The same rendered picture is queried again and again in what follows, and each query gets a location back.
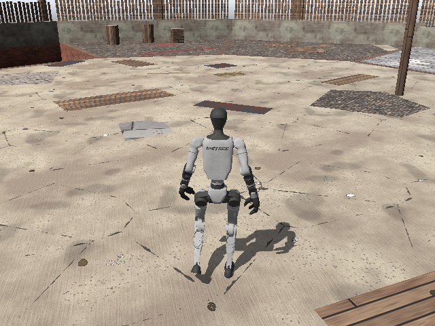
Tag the left robot hand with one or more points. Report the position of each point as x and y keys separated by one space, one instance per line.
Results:
x=188 y=190

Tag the robot right forearm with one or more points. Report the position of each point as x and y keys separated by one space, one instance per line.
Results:
x=251 y=186

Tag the right robot hand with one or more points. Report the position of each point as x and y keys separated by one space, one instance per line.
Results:
x=255 y=205

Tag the robot right upper arm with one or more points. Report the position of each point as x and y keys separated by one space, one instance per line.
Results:
x=242 y=155

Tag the robot left forearm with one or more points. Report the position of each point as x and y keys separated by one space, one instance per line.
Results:
x=185 y=178

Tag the robot right foot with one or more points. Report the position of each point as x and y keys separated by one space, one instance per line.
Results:
x=228 y=272

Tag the robot left upper arm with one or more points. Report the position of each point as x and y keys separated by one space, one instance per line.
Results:
x=192 y=154

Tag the robot left thigh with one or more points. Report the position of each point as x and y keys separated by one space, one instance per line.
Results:
x=200 y=205

